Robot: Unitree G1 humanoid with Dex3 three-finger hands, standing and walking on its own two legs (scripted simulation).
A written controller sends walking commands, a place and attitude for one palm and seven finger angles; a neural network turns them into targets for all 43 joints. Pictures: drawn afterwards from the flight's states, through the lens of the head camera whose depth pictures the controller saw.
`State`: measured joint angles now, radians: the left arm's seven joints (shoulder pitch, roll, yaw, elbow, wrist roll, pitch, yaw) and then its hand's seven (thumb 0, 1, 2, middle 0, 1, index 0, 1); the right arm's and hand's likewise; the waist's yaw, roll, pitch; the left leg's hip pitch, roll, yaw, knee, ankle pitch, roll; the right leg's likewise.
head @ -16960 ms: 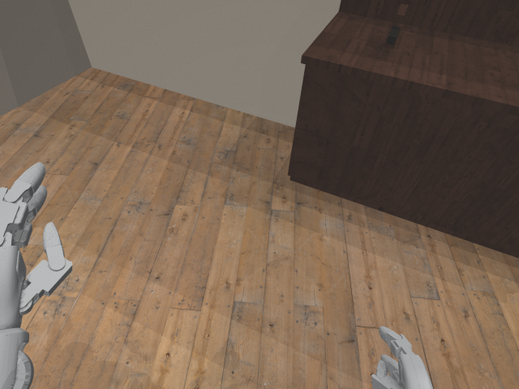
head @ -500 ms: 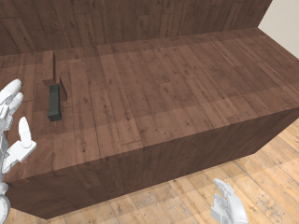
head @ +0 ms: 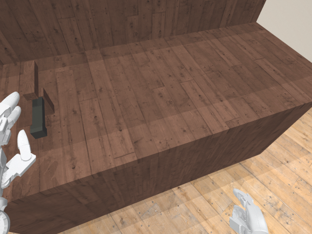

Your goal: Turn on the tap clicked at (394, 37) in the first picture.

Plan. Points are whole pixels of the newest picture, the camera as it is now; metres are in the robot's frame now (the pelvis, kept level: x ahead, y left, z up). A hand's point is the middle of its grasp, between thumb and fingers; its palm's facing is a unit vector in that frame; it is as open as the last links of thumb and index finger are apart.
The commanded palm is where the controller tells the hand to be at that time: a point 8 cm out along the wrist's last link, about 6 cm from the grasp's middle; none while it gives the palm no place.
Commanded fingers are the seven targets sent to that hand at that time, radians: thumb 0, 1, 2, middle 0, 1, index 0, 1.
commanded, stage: come to a stop and stand still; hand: left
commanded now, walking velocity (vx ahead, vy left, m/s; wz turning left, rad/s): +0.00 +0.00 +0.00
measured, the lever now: (38, 131) +0.34 +0.33 +0.05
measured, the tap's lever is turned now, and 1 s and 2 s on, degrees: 0 0 0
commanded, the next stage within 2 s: look again from close up in 0.62 s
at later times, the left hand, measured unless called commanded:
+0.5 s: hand out of the picture +0.20 +0.30 +0.16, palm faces +0.40 -0.85 -0.34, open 7.5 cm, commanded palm +0.14 +0.34 +0.17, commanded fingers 0.00 0.90 0.90 -0.20 -0.30 -0.20 -0.30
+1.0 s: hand (26, 165) +0.20 +0.24 +0.16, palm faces +0.26 -0.87 -0.42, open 7.4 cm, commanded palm +0.14 +0.30 +0.17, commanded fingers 0.00 0.90 0.90 -0.20 -0.30 -0.20 -0.30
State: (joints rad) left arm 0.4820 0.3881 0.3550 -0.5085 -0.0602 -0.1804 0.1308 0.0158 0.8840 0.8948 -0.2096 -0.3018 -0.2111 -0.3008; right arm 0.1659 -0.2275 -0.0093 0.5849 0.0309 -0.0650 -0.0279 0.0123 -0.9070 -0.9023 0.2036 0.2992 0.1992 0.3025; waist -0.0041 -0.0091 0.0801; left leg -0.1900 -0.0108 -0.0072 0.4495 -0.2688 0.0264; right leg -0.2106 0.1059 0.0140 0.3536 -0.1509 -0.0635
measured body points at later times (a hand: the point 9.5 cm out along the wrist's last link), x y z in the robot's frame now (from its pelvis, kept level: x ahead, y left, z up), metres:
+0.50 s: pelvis -0.01 +0.05 +0.00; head +0.01 +0.08 +0.45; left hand +0.17 +0.34 +0.18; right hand +0.17 -0.15 -0.08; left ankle -0.02 +0.10 -0.74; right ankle +0.02 -0.08 -0.74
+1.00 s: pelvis -0.02 +0.02 -0.01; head -0.01 +0.02 +0.44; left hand +0.18 +0.28 +0.18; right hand +0.15 -0.20 -0.09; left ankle -0.02 +0.10 -0.74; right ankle +0.02 -0.07 -0.74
